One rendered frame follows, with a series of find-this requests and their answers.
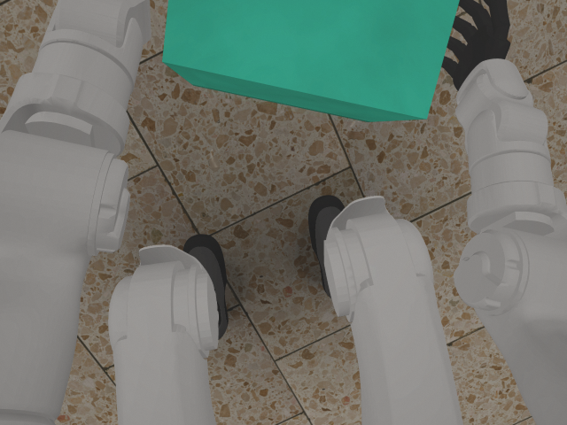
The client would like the robot right hand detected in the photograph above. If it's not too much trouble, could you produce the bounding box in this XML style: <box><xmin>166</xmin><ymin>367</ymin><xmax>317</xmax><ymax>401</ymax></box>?
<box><xmin>441</xmin><ymin>0</ymin><xmax>510</xmax><ymax>90</ymax></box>

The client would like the left robot shin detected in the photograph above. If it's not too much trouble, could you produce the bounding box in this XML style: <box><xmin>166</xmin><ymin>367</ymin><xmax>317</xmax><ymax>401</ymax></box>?
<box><xmin>108</xmin><ymin>244</ymin><xmax>219</xmax><ymax>350</ymax></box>

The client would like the robot right forearm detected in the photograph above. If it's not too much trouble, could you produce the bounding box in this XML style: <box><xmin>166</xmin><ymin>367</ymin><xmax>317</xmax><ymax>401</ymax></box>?
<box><xmin>455</xmin><ymin>58</ymin><xmax>567</xmax><ymax>241</ymax></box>

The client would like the carton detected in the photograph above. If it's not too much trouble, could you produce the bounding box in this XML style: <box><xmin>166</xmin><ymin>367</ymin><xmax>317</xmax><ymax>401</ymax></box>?
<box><xmin>162</xmin><ymin>0</ymin><xmax>460</xmax><ymax>122</ymax></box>

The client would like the right robot upper arm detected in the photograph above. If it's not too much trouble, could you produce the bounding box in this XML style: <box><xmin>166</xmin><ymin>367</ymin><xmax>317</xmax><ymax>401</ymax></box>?
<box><xmin>454</xmin><ymin>228</ymin><xmax>567</xmax><ymax>425</ymax></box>

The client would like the right robot thigh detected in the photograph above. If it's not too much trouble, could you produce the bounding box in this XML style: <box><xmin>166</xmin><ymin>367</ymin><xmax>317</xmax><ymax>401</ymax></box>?
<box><xmin>324</xmin><ymin>212</ymin><xmax>463</xmax><ymax>425</ymax></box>

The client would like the left robot upper arm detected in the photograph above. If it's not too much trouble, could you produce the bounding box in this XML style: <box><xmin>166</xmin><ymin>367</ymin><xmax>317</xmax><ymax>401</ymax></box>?
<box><xmin>0</xmin><ymin>130</ymin><xmax>130</xmax><ymax>425</ymax></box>

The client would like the robot left forearm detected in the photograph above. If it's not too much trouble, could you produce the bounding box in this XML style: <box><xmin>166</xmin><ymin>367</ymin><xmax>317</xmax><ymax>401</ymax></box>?
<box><xmin>0</xmin><ymin>0</ymin><xmax>151</xmax><ymax>157</ymax></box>

